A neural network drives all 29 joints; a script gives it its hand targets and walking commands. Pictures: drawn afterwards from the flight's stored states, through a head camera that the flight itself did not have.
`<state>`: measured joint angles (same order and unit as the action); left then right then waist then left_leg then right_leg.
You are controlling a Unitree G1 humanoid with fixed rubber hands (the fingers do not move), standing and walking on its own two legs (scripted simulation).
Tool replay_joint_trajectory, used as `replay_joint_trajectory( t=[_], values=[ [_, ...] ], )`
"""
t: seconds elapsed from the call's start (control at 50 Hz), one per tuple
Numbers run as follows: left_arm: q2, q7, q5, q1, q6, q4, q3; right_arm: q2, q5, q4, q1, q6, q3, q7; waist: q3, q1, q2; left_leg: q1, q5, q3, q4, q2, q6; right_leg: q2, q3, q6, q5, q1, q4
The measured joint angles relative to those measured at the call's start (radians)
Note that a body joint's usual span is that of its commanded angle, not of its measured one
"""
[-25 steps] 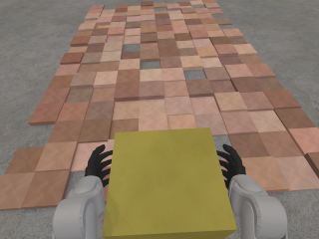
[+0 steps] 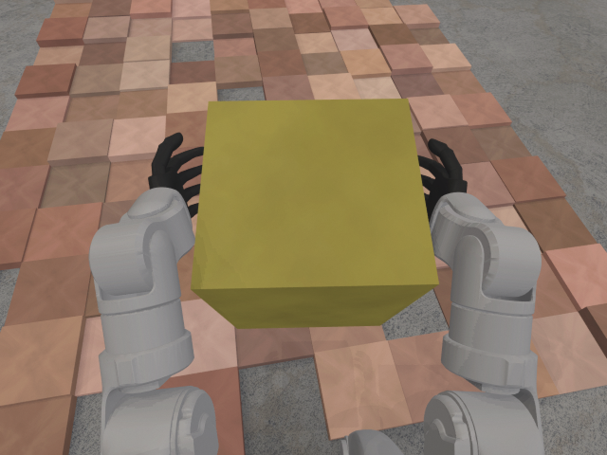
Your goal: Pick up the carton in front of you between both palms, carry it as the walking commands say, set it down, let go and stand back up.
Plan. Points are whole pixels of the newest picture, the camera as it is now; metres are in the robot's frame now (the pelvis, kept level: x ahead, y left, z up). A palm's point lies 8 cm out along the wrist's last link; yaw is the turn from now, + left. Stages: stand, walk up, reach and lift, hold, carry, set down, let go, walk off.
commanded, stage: carry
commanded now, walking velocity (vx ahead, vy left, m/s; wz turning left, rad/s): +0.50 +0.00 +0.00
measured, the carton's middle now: (308, 232) +0.39 -0.01 +0.07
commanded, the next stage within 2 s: none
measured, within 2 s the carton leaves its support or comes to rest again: neither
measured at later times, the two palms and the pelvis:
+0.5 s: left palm (162, 17) +0.70 +0.18 +0.18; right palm (362, 7) +0.73 -0.12 +0.18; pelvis +0.36 -0.02 +0.05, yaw +2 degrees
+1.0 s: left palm out of the picture +1.05 +0.16 +0.20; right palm out of the picture +1.04 -0.14 +0.20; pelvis +0.69 +0.01 +0.05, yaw +1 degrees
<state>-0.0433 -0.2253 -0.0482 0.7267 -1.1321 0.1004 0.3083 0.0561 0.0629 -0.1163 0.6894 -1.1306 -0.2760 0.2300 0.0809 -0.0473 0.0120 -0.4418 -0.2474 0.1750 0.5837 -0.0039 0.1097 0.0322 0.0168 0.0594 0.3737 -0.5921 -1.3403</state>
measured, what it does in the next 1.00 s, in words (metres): climbs: right foot 0.05 m higher, then left foot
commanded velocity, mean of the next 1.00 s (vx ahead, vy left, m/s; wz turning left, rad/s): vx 0.50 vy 0.00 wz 0.00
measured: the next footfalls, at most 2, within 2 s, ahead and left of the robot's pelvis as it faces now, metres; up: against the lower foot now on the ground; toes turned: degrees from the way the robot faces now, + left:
right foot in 0.26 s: +0.40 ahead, -0.10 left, +0.05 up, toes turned -4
left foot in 0.66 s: +0.64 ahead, +0.11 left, +0.05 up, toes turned +7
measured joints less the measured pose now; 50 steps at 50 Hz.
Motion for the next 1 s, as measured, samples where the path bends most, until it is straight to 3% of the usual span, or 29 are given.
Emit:
replay_joint_trajectory(
  t=[0.14,0.18,0.24,0.28,0.3,0.34,0.38,0.44,0.52,0.58,0.64,0.7,0.74,0.78,0.86,1.0],
  values=[
    [-0.047,0.032,0.047,-0.029,0.001,0.083,0.021,0.055,-0.043,-0.076,-0.018,-0.002,-0.034,-0.026,-0.005,-0.005,-0.007,0.179,-0.100,-0.028,-0.097,0.012,-0.021,0.031,0.030,-0.009,-0.044,-0.259,0.092],
    [-0.066,0.044,0.056,-0.067,-0.009,0.114,0.016,0.066,-0.052,-0.101,-0.052,-0.009,-0.030,-0.036,-0.017,-0.004,-0.010,0.251,-0.133,-0.038,-0.135,0.010,-0.035,0.029,0.057,-0.012,-0.080,-0.268,0.223],
    [-0.081,0.053,0.066,-0.105,-0.019,0.141,-0.001,0.070,-0.057,-0.132,-0.093,-0.022,-0.024,-0.049,-0.028,0.014,-0.015,0.351,-0.181,-0.047,-0.151,-0.004,-0.051,-0.008,0.123,0.003,-0.154,-0.192,0.513],
    [-0.092,0.052,0.073,-0.121,-0.004,0.130,-0.021,0.051,-0.056,-0.140,-0.112,-0.025,-0.018,-0.056,-0.007,0.049,-0.061,0.359,-0.198,-0.054,-0.014,-0.056,-0.061,-0.061,0.154,0.033,-0.275,-0.105,0.590],
    [-0.098,0.050,0.078,-0.118,0.004,0.116,-0.034,0.039,-0.048,-0.145,-0.122,-0.028,-0.022,-0.057,0.007,0.068,-0.085,0.302,-0.116,-0.083,0.150,-0.082,-0.073,-0.081,0.170,0.039,-0.248,-0.070,0.598],
    [-0.102,0.043,0.078,-0.105,0.010,0.097,-0.051,0.025,-0.034,-0.159,-0.138,-0.028,-0.033,-0.057,0.033,0.114,-0.065,0.132,-0.136,-0.174,0.550,-0.040,-0.094,-0.087,0.161,0.045,-0.184,-0.014,0.626],
    [-0.095,0.037,0.064,-0.122,0.015,0.112,-0.062,0.042,-0.036,-0.180,-0.146,-0.025,-0.041,-0.058,0.049,0.149,-0.040,-0.011,-0.163,-0.214,0.778,-0.001,-0.085,-0.088,0.144,0.038,-0.165,0.052,0.684],
    [-0.074,0.036,0.024,-0.145,0.024,0.146,-0.067,0.080,-0.055,-0.215,-0.153,-0.014,-0.044,-0.060,0.049,0.177,-0.013,-0.167,-0.157,-0.210,0.774,-0.001,-0.071,-0.077,0.125,0.030,-0.150,0.148,0.769],
    [-0.049,0.032,-0.007,-0.124,0.020,0.146,-0.066,0.086,-0.083,-0.240,-0.154,-0.011,-0.025,-0.053,0.003,0.189,-0.003,-0.279,-0.116,-0.178,0.533,-0.035,-0.071,-0.058,0.109,0.017,-0.088,0.258,0.823],
    [-0.033,0.031,-0.007,-0.094,-0.002,0.108,-0.065,0.072,-0.099,-0.214,-0.140,-0.030,-0.015,-0.051,-0.051,0.171,-0.002,-0.242,0.017,-0.147,0.212,-0.043,-0.079,-0.043,0.096,-0.012,-0.028,0.345,0.843],
    [-0.020,0.032,0.008,-0.067,-0.035,0.051,-0.054,0.053,-0.109,-0.144,-0.103,-0.062,-0.010,-0.055,-0.107,0.119,-0.012,-0.114,0.146,-0.082,-0.026,-0.027,-0.072,-0.023,0.084,-0.038,0.050,0.403,0.747],
    [0.010,0.042,0.023,-0.027,-0.061,-0.025,-0.039,0.042,-0.115,-0.049,-0.057,-0.078,-0.002,-0.054,-0.149,0.051,-0.005,-0.045,-0.123,-0.066,0.012,-0.001,-0.044,-0.017,0.015,-0.044,0.106,0.293,0.385],
    [0.003,0.043,0.037,-0.025,-0.083,-0.067,-0.019,0.038,-0.106,0.006,-0.055,-0.093,-0.001,-0.044,-0.153,0.016,0.001,-0.019,-0.123,-0.062,0.018,0.010,-0.022,-0.030,-0.017,-0.043,0.097,0.178,0.166],
    [-0.026,0.043,0.063,-0.037,-0.098,-0.084,0.009,0.040,-0.094,0.035,-0.070,-0.105,-0.009,-0.041,-0.148,-0.005,0.005,0.029,-0.146,-0.063,-0.015,0.016,-0.023,-0.024,-0.014,-0.044,0.053,0.085,0.103],
    [-0.074,0.045,0.098,-0.058,-0.085,-0.044,0.041,0.048,-0.076,0.035,-0.078,-0.083,-0.029,-0.040,-0.112,-0.024,0.002,0.136,-0.162,-0.071,-0.124,0.011,-0.038,-0.003,0.013,-0.056,-0.020,-0.038,0.240],
    [-0.067,0.048,0.081,-0.089,-0.039,0.073,0.018,0.046,-0.050,-0.023,-0.060,-0.026,-0.009,-0.040,-0.087,-0.014,0.008,0.297,-0.243,-0.077,-0.206,0.014,-0.079,0.011,0.063,-0.054,-0.235,-0.007,0.732]
  ],
)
